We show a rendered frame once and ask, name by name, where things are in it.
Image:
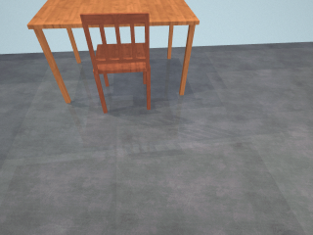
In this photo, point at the chair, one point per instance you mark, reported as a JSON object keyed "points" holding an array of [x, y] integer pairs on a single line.
{"points": [[119, 57]]}

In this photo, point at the table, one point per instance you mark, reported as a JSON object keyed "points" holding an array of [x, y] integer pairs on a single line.
{"points": [[66, 14]]}

